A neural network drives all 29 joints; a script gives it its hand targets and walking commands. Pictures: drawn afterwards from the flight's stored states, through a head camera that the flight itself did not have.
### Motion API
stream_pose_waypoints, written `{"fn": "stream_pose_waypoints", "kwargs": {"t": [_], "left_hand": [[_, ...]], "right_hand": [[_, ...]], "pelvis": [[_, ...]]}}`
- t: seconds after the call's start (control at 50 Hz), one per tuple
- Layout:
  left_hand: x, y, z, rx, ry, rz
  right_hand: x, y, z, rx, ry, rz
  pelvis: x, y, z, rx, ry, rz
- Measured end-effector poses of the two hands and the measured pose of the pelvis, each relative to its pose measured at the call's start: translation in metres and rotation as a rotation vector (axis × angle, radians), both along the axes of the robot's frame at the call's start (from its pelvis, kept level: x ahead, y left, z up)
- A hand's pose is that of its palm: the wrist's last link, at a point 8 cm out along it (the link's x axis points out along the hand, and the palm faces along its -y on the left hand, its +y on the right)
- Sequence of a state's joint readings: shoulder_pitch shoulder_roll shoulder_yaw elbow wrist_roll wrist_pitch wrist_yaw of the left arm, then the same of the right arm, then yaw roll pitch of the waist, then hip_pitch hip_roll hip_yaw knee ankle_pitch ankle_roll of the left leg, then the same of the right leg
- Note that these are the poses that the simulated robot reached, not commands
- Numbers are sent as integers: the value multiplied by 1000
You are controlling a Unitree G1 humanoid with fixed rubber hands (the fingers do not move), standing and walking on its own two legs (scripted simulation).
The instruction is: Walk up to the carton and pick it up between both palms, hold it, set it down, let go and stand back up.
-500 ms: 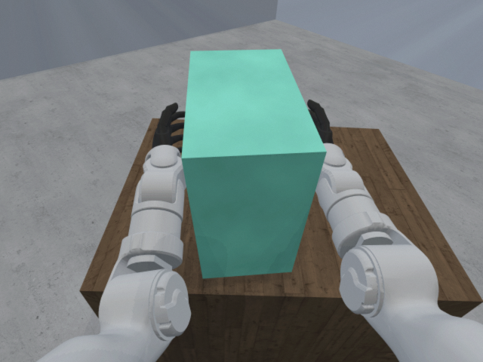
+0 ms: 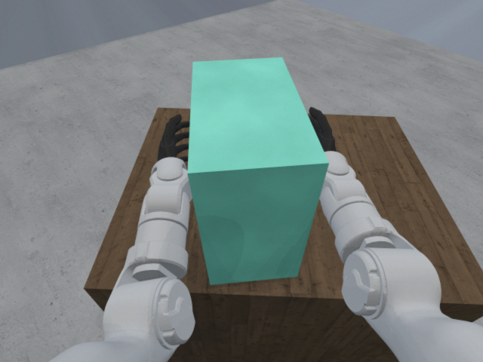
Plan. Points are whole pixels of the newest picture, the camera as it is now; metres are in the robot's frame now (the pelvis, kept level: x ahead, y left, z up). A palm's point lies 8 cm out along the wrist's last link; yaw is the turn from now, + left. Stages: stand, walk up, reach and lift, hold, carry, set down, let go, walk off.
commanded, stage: set down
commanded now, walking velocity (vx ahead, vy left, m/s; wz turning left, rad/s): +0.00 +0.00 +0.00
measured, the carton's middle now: (246, 171) +0.43 +0.04 +0.08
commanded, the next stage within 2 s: none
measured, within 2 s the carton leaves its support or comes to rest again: rests again in 0.48 s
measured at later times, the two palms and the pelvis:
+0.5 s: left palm (172, 172) +0.39 +0.17 +0.11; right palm (317, 165) +0.43 -0.09 +0.11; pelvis +0.00 +0.00 +0.00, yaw +0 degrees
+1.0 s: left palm (172, 177) +0.38 +0.16 +0.10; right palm (317, 171) +0.42 -0.09 +0.10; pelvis +0.00 +0.00 +0.00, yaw -1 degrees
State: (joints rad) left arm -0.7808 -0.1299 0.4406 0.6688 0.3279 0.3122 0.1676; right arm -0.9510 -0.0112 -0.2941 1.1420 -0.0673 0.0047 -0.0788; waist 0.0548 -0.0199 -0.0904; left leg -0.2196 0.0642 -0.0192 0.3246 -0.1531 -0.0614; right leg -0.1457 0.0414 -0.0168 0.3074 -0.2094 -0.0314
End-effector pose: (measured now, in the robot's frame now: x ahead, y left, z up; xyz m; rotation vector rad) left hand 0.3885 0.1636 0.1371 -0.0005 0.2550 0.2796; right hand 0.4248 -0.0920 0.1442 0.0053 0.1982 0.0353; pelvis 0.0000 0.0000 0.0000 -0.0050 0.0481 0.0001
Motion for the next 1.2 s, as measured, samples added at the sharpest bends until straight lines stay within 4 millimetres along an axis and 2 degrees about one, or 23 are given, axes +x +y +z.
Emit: {"fn": "stream_pose_waypoints", "kwargs": {"t": [0.3, 0.56, 1.2], "left_hand": [[4, 0, -16, 1, 10, 15], [0, 2, -31, -6, 18, 16], [-5, 1, -37, -23, -12, 15]], "right_hand": [[6, 0, -19, -8, 7, 17], [2, 2, -35, -15, 15, 18], [-4, -1, -41, -5, -12, 25]], "pelvis": [[5, -1, 0, 1, 40, -5], [3, 0, 0, -1, 60, -6], [-4, 2, 1, 5, 59, -16]]}}
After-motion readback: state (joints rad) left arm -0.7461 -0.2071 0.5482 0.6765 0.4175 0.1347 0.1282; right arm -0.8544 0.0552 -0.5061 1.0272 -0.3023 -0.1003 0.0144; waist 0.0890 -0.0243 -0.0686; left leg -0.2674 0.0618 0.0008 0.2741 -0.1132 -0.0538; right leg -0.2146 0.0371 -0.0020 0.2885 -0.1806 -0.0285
